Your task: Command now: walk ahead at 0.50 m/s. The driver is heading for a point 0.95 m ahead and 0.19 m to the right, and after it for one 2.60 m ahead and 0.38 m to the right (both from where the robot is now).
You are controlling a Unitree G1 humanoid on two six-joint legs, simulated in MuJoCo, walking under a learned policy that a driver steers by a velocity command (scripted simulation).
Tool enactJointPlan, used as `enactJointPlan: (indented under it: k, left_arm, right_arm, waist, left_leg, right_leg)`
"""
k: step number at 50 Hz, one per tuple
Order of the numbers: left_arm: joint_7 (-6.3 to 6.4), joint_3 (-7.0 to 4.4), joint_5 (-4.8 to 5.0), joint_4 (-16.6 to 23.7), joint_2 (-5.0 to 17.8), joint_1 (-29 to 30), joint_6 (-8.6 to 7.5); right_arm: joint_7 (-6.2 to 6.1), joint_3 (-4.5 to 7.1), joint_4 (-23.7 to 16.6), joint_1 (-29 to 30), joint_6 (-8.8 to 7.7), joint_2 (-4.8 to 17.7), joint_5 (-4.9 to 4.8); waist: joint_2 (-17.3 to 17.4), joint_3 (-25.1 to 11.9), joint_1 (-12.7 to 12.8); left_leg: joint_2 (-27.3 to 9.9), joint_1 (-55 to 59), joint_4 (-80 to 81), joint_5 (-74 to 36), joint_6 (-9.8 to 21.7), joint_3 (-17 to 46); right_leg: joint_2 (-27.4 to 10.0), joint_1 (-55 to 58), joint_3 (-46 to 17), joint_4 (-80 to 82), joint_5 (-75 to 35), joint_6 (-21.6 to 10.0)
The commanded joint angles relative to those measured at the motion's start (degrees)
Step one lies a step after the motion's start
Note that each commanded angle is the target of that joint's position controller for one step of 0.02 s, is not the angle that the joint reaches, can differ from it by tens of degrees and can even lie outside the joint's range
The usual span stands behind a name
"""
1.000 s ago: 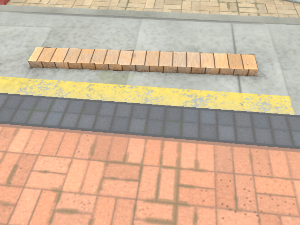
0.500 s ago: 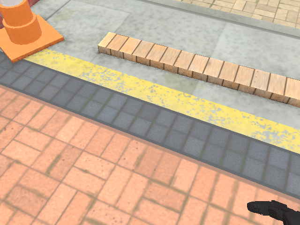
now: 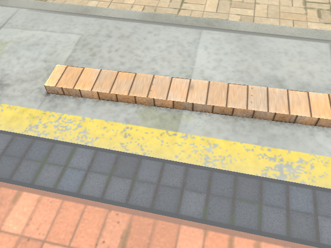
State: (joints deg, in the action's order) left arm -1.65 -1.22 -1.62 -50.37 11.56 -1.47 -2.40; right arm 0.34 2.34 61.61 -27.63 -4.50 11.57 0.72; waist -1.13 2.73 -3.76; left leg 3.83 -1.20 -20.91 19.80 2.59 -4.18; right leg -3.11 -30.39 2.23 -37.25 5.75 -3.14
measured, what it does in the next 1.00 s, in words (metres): walks ahead: right foot, then left foot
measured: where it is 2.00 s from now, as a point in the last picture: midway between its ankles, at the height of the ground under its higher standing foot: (189, 150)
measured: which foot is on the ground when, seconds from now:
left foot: down 0.00-0.06, up 0.08-0.56, down 0.58-1.00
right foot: up 0.00-0.04, down 0.06-0.58, up 0.60-1.00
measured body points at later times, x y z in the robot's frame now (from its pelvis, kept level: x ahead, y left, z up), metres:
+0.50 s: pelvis +0.24 -0.01 +0.01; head +0.27 -0.01 +0.45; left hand +0.15 +0.22 -0.14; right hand +0.42 -0.23 -0.12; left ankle +0.40 +0.11 -0.70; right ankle +0.13 -0.10 -0.73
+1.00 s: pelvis +0.50 +0.03 +0.01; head +0.52 +0.04 +0.46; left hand +0.65 +0.25 -0.13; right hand +0.42 -0.19 -0.14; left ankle +0.41 +0.10 -0.73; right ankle +0.64 -0.11 -0.68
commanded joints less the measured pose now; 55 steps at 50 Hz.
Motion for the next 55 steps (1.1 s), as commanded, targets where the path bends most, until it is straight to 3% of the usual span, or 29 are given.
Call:
enactJointPlan:
  k: [1,2,3,4,5,6,7,9,11,13,18,22,26,27,28,29,30,31,32,33,34,36,38,41,46,50,52,55]
  left_arm:
    - [0.28,-1.37,-0.39,1.2,4.1,-4.7,-0.93]
    - [0.67,-2.2,-0.95,-1.8,5.6,-12.7,-1.67]
    - [1.26,-3.48,-1.79,-3.8,10.1,-23.8,-2.54]
    - [1.28,-5.2,-1.2,-5.0,16.4,-28.1,-2.05]
    - [1.06,-4.52,0.94,-4.4,12.8,-24.3,-1.04]
    - [0.99,-3.66,0.84,-3.3,9.9,-18.3,-0.91]
    - [0.73,-2.94,0.61,-2.9,7.3,-14.7,-1.11]
    - [1.14,-2.41,0.87,-3.3,4.9,-12.6,-1.7]
    - [1.33,-2.54,0.69,-4.9,5.1,-15.7,-2.62]
    - [1.39,-2.72,0.79,-6.0,5.9,-18.1,-3.04]
    - [1.75,-2.46,1.09,-7.5,5.9,-22.8,-3.07]
    - [1.91,-2.43,0.58,-9.0,6.4,-26.6,-3.05]
    - [2.37,-2.7,-0.05,-9.8,7.7,-26.6,-2.79]
    - [2.42,-2.83,-0.13,-9.8,8.2,-25.7,-2.76]
    - [2.29,-2.84,0.14,-9.7,8.3,-24.7,-2.6]
    - [2.14,-2.4,0.34,-9.4,7.1,-24.8,-2.55]
    - [1.6,-1.22,2.07,-7.1,3.0,-27.2,-2.59]
    - [1.48,-1.64,2.06,-7.4,3.0,-30.1,-2.47]
    - [1.71,-2.74,1.08,-7.1,6.6,-25.1,-1.96]
    - [1.36,-2.58,1.07,-6.2,5.7,-21.7,-2.25]
    - [1.24,-2.53,1.16,-6.2,4.6,-20.3,-2.17]
    - [0.73,-2.52,0.0,-7.0,3.1,-21.8,-0.68]
    - [0.23,-2.7,0.03,-6.8,2.5,-21.1,0.3]
    - [-0.2,-2.86,0.2,-4.7,2.5,-15.1,1.12]
    - [-0.81,-2.09,0.38,-0.9,1.8,-5.4,0.83]
    - [-1.16,-1.27,0.18,2.4,1.4,1.2,0.73]
    - [-1.24,-1.35,0.11,3.2,1.8,1.7,0.58]
    - [-0.81,-2.29,-0.06,2.2,3.7,-3.9,0.71]
  right_arm:
    - [-0.4,1.2,-2.3,0.5,-0.33,8.4,0.73]
    - [-0.41,0.81,-2.1,0.0,-0.23,7.3,0.74]
    - [-0.36,0.04,-3.9,0.1,-0.41,5.1,0.26]
    - [-0.09,-0.57,-4.6,-5.2,-0.34,0.9,-1.4]
    - [-0.29,0.96,-4.8,0.6,0.26,7.0,0.74]
    - [0.1,1.21,-6.3,5.1,0.23,6.3,0.81]
    - [0.45,1.16,-6.5,6.5,0.25,5.1,0.63]
    - [0.66,1.18,-5.6,4.9,1.38,3.6,1.36]
    - [0.95,1.39,-5.5,5.5,2.08,3.2,1.56]
    - [1.19,1.51,-6.7,9.8,2.37,3.1,1.43]
    - [1.3,0.91,-10.8,22.8,2.33,2.3,0.82]
    - [1.38,0.36,-12.7,29.0,2.09,2.4,0.63]
    - [1.13,0.75,-13.7,28.9,1.41,4.0,0.52]
    - [0.92,1.1,-12.7,25.6,1.09,4.5,0.61]
    - [0.58,1.64,-10.3,18.5,0.54,5.0,0.88]
    - [0.0,2.58,-7.1,8.6,-0.21,7.2,1.59]
    - [-0.68,4.02,-6.0,-0.3,-0.72,13.1,2.88]
    - [-0.17,4.59,-5.6,-0.6,0.03,15.5,1.76]
    - [-0.06,3.89,-6.7,6.0,0.55,12.5,0.45]
    - [0.03,2.81,-8.0,11.6,0.36,8.7,0.32]
    - [0.01,2.09,-8.5,14.4,-0.04,6.2,0.48]
    - [-0.59,1.2,-7.6,14.0,-0.85,3.5,0.21]
    - [-0.84,1.17,-6.4,10.7,-1.84,4.1,0.08]
    - [-1.05,1.24,-5.6,7.7,-2.48,5.0,0.15]
    - [-1.52,0.78,-5.0,4.5,-2.53,4.7,0.19]
    - [-2.24,0.85,-3.3,0.4,-2.18,5.4,0.23]
    - [-2.59,0.98,-2.8,-0.2,-1.7,6.1,0.39]
    - [-3.04,1.55,-3.2,1.2,-0.78,8.3,0.8]
  waist:
    - [2.9,1.7,5.6]
    - [0.5,-2.1,8.4]
    - [-5.0,-9.5,12.1]
    - [-17.1,-15.6,10.6]
    - [-5.6,-9.6,10.3]
    - [-3.8,-2.1,8.2]
    - [-2.2,0.7,6.2]
    - [-4.5,1.5,2.9]
    - [-3.5,0.0,2.2]
    - [-2.8,0.3,2.3]
    - [-2.6,2.0,4.7]
    - [-3.1,3.3,6.6]
    - [-3.7,3.2,5.4]
    - [-3.9,1.7,3.8]
    - [-2.7,-1.6,0.6]
    - [-0.1,-7.4,-2.8]
    - [9.5,-15.8,-4.1]
    - [15.3,-19.7,-2.4]
    - [7.2,-11.8,-0.2]
    - [4.8,-5.1,1.3]
    - [4.4,-2.4,2.8]
    - [6.1,-0.5,5.0]
    - [5.3,-0.3,5.5]
    - [4.6,1.6,5.0]
    - [4.2,3.3,3.5]
    - [4.2,4.1,1.7]
    - [4.6,3.9,2.2]
    - [7.3,-0.5,5.4]
  left_leg:
    - [-16.6,-4.9,0.5,-30.4,7.6,9.7]
    - [-13.3,-6.4,-10.4,-34.6,6.6,6.4]
    - [-9.6,-15.2,-27.5,-25.3,4.7,2.5]
    - [0.2,-33.6,-47.2,10.2,2.5,-1.5]
    - [-2.8,-40.7,-51.2,10.8,3.1,4.8]
    - [-5.2,-42.4,-50.8,5.6,3.3,5.3]
    - [-7.0,-39.1,-47.3,1.2,3.1,5.8]
    - [-8.8,-32.0,-42.3,-2.3,1.8,5.6]
    - [-8.1,-30.4,-41.3,-4.8,0.9,4.5]
    - [-8.8,-33.1,-38.5,-8.2,0.2,4.1]
    - [-8.9,-36.2,-25.2,-16.0,-1.7,2.3]
    - [-7.5,-33.7,-16.0,-18.0,-1.0,0.9]
    - [-6.0,-28.9,-11.2,-11.9,1.7,0.3]
    - [-4.6,-24.1,-9.5,-9.9,2.6,-0.3]
    - [-2.5,-15.3,-6.1,-10.8,3.7,-1.7]
    - [-4.1,-1.8,-5.1,-10.9,5.4,0.5]
    - [-20.0,15.4,-2.7,-3.5,10.3,21.7]
    - [-28.3,19.5,5.2,-3.7,14.5,42.0]
    - [-25.5,12.1,5.6,1.9,12.2,34.9]
    - [-23.4,3.0,8.1,0.8,10.3,27.5]
    - [-20.7,-2.3,10.5,-2.1,8.1,21.8]
    - [-17.6,-7.7,12.7,-8.7,5.7,13.9]
    - [-17.1,-7.8,13.4,-14.7,5.6,10.2]
    - [-16.8,-5.9,14.6,-18.6,5.0,5.4]
    - [-15.7,-2.9,13.9,-28.4,4.1,-1.6]
    - [-17.4,3.3,12.2,-36.2,4.2,-5.0]
    - [-18.2,6.7,8.9,-44.4,4.0,-6.9]
    - [-19.1,9.8,-3.2,-67.1,3.7,-9.6]
  right_leg:
    - [2.2,11.8,1.9,6.0,5.1,-1.7]
    - [3.1,21.8,1.5,8.7,5.8,-2.9]
    - [-8.0,35.6,-12.0,10.8,7.9,-6.4]
    - [-22.3,48.3,-38.7,19.2,11.3,-14.8]
    - [-19.5,43.8,-38.9,21.3,19.0,-13.4]
    - [-17.4,36.4,-31.3,22.2,18.1,-12.0]
    - [-14.8,29.2,-25.8,24.4,12.2,-10.1]
    - [-10.6,21.9,-17.1,26.5,3.5,-7.4]
    - [-9.7,21.5,-13.7,27.1,-5.1,-8.3]
    - [-9.4,22.6,-11.3,28.3,-8.2,-8.7]
    - [-7.7,26.0,-7.4,29.6,-10.0,-8.3]
    - [-8.4,29.2,-6.2,28.8,-12.0,-8.3]
    - [-10.8,33.2,-6.0,24.2,-20.0,-7.4]
    - [-10.5,33.5,-5.2,20.2,-26.6,-6.6]
    - [-8.7,32.6,-3.1,11.9,-32.7,-5.7]
    - [-5.8,26.7,-0.8,-0.2,-29.0,-4.5]
    - [-0.3,9.7,2.8,-20.3,-7.8,-1.9]
    - [7.2,-1.6,-0.8,-33.1,25.9,-1.7]
    - [3.1,-5.2,-5.7,-36.2,21.2,-2.8]
    - [0.9,-4.6,-5.7,-33.8,15.5,-2.9]
    - [-0.8,-2.6,-5.6,-30.8,12.0,-2.8]
    - [-2.0,1.3,-5.3,-27.8,9.5,-1.7]
    - [-1.8,0.5,-4.9,-27.4,7.5,-1.1]
    - [-2.4,-5.9,-4.5,-24.8,1.8,-0.5]
    - [-1.7,-8.5,-1.1,-12.1,-6.1,0.2]
    - [-0.5,-7.3,3.5,-2.8,-5.7,-1.4]
    - [1.0,-5.5,5.2,-0.1,-2.1,-3.0]
    - [6.0,3.2,8.3,1.1,6.5,-6.7]
Next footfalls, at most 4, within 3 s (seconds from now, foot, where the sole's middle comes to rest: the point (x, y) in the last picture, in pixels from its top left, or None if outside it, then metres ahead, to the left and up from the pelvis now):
0.06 right None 0.17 -0.10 -0.77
0.58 left None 0.45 0.10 -0.77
1.16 right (185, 192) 0.71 -0.08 -0.77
1.68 left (174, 131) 1.05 -0.06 -0.77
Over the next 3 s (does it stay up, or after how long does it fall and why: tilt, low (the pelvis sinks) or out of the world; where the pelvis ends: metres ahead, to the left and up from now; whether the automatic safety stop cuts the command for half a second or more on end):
stays up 0.85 -0.06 0.01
